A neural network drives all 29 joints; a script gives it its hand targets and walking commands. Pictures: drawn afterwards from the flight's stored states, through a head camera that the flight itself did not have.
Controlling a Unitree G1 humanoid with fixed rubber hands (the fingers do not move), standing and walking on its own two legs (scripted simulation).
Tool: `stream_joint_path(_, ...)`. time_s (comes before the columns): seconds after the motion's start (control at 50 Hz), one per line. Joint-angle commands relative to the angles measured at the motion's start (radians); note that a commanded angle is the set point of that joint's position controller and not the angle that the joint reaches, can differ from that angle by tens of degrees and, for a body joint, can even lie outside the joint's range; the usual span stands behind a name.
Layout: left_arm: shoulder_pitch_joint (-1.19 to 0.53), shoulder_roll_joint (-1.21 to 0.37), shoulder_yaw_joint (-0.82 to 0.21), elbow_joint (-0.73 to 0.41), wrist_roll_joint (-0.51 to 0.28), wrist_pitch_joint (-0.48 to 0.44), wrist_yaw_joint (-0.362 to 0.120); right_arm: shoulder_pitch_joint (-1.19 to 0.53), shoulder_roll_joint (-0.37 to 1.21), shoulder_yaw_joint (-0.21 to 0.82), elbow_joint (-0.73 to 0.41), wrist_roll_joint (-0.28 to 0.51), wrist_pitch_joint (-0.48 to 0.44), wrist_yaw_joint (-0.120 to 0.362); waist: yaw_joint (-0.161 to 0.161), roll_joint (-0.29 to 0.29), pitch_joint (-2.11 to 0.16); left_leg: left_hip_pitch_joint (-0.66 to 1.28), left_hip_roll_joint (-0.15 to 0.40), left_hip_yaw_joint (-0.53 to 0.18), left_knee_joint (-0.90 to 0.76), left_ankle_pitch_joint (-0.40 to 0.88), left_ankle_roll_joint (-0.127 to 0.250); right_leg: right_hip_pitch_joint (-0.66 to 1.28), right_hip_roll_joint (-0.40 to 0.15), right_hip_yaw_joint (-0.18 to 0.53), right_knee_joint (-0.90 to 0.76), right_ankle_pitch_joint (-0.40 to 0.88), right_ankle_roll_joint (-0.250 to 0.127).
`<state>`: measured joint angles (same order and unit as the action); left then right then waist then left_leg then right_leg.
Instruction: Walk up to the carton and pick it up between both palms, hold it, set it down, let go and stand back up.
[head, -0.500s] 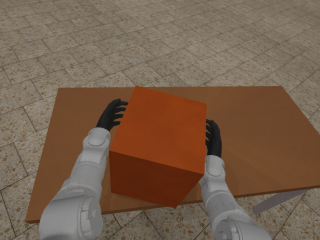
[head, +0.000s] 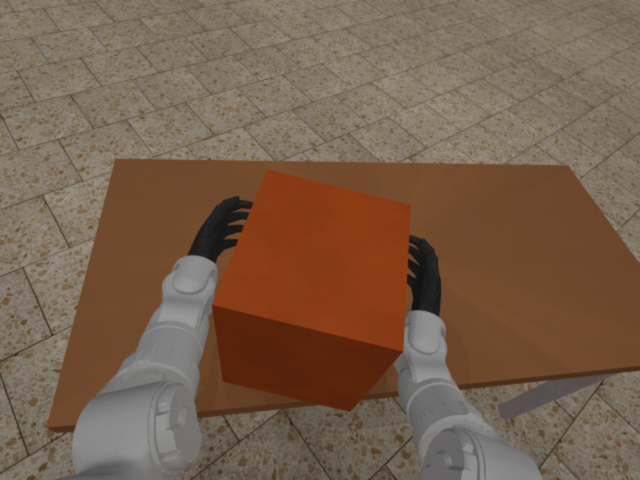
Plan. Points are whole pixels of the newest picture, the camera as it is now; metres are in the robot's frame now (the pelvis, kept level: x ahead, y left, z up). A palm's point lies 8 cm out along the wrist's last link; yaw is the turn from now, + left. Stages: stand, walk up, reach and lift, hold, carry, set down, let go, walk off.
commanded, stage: set down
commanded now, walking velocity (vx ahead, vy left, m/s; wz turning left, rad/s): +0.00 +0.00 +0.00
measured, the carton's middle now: (311, 298) +0.37 -0.01 -0.03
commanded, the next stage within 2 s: none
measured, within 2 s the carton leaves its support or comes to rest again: neither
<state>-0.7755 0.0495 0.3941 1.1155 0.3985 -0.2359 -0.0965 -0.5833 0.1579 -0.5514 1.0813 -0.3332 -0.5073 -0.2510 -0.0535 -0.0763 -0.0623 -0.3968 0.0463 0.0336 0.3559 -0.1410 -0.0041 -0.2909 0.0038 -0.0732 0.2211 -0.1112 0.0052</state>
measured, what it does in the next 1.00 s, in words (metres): stands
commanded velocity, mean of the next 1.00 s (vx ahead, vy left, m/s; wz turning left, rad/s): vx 0.00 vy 0.00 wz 0.00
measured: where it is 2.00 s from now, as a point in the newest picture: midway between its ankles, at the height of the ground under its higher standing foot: outside the picture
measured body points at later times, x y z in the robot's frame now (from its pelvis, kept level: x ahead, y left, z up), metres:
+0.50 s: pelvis +0.00 +0.00 +0.00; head +0.06 +0.05 +0.44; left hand +0.42 +0.13 +0.02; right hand +0.36 -0.16 +0.02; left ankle +0.01 +0.12 -0.75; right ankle -0.01 -0.12 -0.75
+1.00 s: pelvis -0.01 +0.00 +0.00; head +0.07 +0.05 +0.44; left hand +0.42 +0.13 +0.02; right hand +0.36 -0.16 +0.02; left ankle +0.01 +0.11 -0.75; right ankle -0.01 -0.12 -0.75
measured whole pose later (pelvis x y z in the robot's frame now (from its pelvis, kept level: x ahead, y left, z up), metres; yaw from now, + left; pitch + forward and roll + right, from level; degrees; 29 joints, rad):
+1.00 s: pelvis -0.01 +0.00 +0.00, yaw +0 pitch +12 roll -2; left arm -0.79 0.01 0.53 1.08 0.55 -0.25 -0.11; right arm -0.62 0.18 -0.74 1.08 -0.47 -0.55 -0.20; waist -0.05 -0.08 -0.06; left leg -0.43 0.04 0.04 0.37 -0.13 0.00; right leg -0.34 0.00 -0.08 0.25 -0.12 0.01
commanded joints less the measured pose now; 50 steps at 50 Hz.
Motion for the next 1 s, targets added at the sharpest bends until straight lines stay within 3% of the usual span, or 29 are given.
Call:
stream_joint_path(0.0, -0.46, -0.611, -0.197, -0.017, 0.035, -0.044, -0.053, -0.53, 0.546, 0.281, 0.012, -0.134, -0.05, 0.127, 0.007, 0.14, -0.428, 0.286, -0.029, 0.05, 0.022, 0.29, -0.046, 0.1, 0.03, -0.046, 0.014, 0.197, -0.002)
stream_joint_path(0.1, -0.455, -0.613, -0.189, -0.009, 0.056, -0.049, -0.042, -0.516, 0.537, 0.231, 0.037, -0.161, -0.05, 0.134, 0.001, 0.17, -0.422, 0.305, -0.024, 0.044, 0.031, 0.3, -0.058, 0.048, 0.034, -0.055, 0.008, 0.156, -0.011)
stream_joint_path(0.3, -0.431, -0.591, -0.13, 0.025, 0.093, -0.051, -0.042, -0.49, 0.536, 0.177, 0.063, -0.204, -0.046, 0.141, 0.006, 0.144, -0.374, 0.255, -0.027, 0.047, 0.013, 0.228, -0.045, 0.034, 0.029, -0.053, 0.005, 0.105, -0.003)
stream_joint_path(0.34, -0.395, -0.618, -0.144, -0.003, 0.102, -0.056, -0.023, -0.478, 0.511, 0.17, 0.073, -0.199, -0.061, 0.154, 0.013, 0.178, -0.402, 0.319, -0.017, 0.036, 0.026, 0.305, -0.064, -0.013, 0.044, -0.069, 0.0, 0.102, -0.016)
stream_joint_path(0.56, -0.375, -0.58, -0.082, 0.03, 0.129, -0.058, -0.039, -0.44, 0.525, 0.132, 0.097, -0.242, -0.048, 0.154, 0.002, 0.125, -0.309, 0.228, -0.027, 0.044, 0.0, 0.171, -0.032, 0.011, 0.024, -0.053, 0.005, 0.071, 0.006)
stream_joint_path(0.98, -0.314, -0.562, -0.024, -0.006, 0.181, -0.046, -0.035, -0.387, 0.497, 0.082, 0.122, -0.265, -0.053, 0.168, 0.012, 0.131, -0.275, 0.245, -0.021, 0.039, 0.009, 0.192, -0.029, -0.037, 0.033, -0.065, 0.014, 0.051, 0.007)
